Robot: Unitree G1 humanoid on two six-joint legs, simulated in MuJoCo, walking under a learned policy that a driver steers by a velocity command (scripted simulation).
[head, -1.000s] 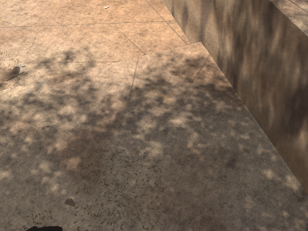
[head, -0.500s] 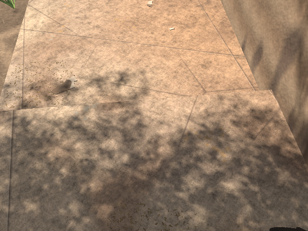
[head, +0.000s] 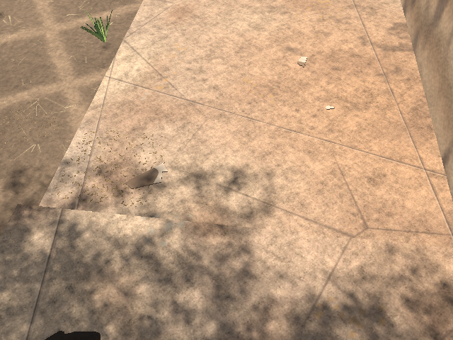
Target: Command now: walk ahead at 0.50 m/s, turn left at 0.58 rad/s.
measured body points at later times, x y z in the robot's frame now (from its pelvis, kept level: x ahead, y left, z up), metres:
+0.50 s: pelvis +0.27 +0.07 -0.01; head +0.29 +0.07 +0.44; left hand +0.20 +0.30 -0.15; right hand +0.54 -0.11 -0.07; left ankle +0.34 +0.18 -0.73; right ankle +0.09 -0.11 -0.69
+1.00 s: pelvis +0.58 +0.07 -0.02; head +0.59 +0.07 +0.43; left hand +0.80 +0.29 -0.10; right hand +0.53 -0.17 -0.16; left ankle +0.35 +0.19 -0.71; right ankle +0.69 -0.02 -0.73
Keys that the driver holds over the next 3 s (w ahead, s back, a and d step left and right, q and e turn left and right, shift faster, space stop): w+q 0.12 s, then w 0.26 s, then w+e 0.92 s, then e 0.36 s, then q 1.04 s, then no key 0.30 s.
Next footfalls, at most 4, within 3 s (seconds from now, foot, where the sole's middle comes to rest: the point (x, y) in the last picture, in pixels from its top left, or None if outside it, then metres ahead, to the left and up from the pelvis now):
0.46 left None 0.38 0.19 -0.76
0.96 right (240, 262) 0.73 -0.03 -0.76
1.46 left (193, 204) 1.06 0.13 -0.88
1.92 right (265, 221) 0.96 -0.14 -0.88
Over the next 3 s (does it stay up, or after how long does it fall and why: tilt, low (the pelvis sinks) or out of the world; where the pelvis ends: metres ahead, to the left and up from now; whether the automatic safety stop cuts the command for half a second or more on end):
stays up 1.02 -0.01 -0.11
